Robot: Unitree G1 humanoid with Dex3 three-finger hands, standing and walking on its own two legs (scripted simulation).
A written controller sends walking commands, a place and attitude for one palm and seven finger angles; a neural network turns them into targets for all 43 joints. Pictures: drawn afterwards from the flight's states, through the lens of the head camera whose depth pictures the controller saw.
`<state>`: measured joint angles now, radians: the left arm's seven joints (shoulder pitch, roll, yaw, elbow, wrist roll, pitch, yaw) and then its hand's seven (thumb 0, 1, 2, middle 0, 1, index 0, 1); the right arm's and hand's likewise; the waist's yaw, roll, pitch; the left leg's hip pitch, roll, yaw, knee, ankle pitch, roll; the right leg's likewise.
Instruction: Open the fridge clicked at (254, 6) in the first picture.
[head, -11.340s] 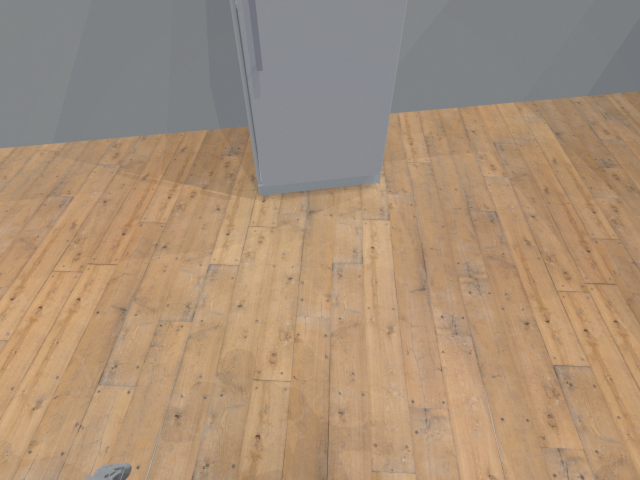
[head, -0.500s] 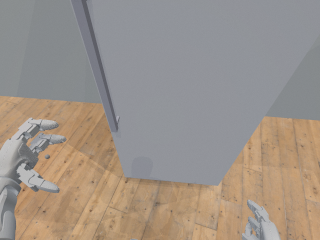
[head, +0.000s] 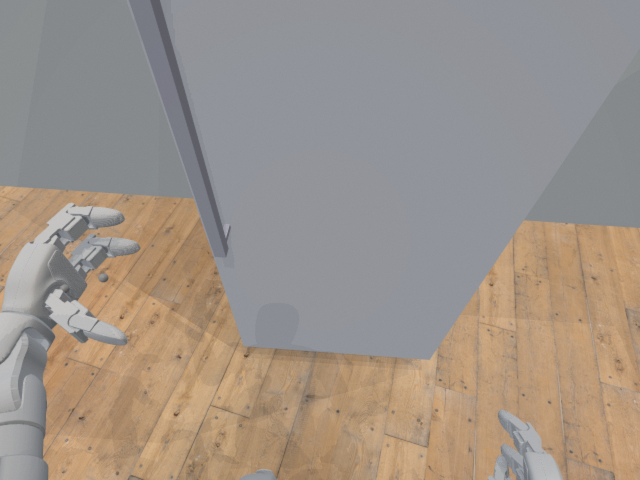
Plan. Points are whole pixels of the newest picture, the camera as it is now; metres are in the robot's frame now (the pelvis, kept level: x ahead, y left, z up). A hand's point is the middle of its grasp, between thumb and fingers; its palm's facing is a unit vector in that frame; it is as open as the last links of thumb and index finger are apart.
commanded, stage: move the hooked fingers beside the handle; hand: left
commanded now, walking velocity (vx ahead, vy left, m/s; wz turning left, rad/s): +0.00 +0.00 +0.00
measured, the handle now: (197, 149) +0.50 +0.20 +0.13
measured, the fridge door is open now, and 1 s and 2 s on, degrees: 0 0 0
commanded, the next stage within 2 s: feel for the door with the fingertips in 2.00 s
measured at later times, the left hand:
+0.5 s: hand (123, 245) +0.36 +0.27 +0.09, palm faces -0.01 -1.00 -0.01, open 14.0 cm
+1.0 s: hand (148, 211) +0.43 +0.26 +0.08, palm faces -0.04 -1.00 -0.01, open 14.0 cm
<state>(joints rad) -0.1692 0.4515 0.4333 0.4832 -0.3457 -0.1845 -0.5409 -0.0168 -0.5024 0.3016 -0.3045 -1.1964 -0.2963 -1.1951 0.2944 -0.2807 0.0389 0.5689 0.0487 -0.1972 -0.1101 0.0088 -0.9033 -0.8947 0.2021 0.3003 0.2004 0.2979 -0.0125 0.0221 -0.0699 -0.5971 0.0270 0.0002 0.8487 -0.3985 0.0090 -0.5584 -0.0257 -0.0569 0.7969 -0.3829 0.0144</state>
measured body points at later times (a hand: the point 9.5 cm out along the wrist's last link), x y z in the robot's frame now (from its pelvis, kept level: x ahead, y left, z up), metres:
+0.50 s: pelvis +0.01 +0.00 +0.00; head +0.06 +0.00 +0.45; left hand +0.36 +0.32 +0.09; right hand +0.12 -0.27 -0.09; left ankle +0.01 +0.11 -0.70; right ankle +0.01 -0.13 -0.70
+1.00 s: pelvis +0.00 +0.00 -0.01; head +0.09 +0.01 +0.43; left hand +0.42 +0.31 +0.08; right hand +0.07 -0.28 -0.11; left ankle +0.01 +0.11 -0.70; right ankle +0.01 -0.13 -0.70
